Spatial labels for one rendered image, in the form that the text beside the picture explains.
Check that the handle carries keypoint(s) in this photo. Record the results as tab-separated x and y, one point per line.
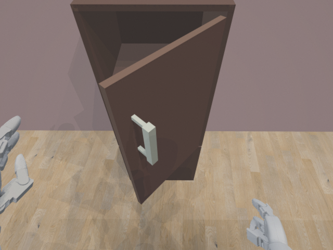
150	140

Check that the cupboard door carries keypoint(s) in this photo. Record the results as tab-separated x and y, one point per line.
170	89

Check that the right robot hand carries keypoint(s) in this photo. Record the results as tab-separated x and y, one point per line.
270	230

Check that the left robot hand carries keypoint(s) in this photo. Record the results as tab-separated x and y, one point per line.
18	186

